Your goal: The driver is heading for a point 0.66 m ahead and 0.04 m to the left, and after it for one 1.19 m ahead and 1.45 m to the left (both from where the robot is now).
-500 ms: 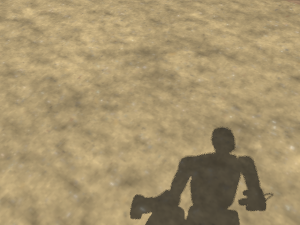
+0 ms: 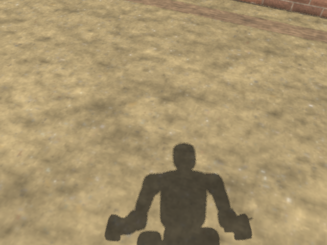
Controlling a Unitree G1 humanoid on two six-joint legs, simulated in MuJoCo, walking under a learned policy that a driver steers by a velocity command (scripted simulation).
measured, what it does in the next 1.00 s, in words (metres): walks ahead: right foot, then left foot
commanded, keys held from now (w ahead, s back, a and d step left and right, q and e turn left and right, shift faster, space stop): w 0.04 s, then no key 0.96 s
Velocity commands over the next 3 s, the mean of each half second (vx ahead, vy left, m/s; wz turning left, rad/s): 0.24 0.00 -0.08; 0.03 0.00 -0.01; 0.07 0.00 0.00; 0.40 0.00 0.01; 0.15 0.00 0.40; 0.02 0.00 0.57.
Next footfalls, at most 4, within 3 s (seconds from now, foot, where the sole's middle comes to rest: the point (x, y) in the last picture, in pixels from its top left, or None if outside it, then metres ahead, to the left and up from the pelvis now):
0.30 right None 0.30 -0.14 -0.78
0.60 left None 0.24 0.11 -0.78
2.02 left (141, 202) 0.68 0.09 -0.78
2.54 right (184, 183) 0.77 -0.10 -0.78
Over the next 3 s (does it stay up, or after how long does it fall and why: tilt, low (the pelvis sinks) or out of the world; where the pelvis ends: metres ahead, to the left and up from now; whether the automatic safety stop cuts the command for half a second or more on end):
stays up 0.65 0.03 -0.01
